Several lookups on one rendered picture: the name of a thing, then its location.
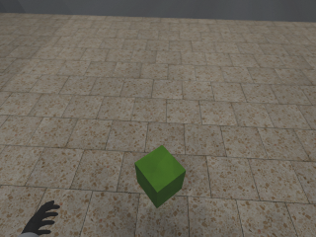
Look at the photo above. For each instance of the carton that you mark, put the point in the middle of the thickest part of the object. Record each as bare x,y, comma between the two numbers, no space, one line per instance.
160,175

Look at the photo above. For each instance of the left robot hand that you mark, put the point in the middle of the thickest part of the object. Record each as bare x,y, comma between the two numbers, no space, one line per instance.
36,222

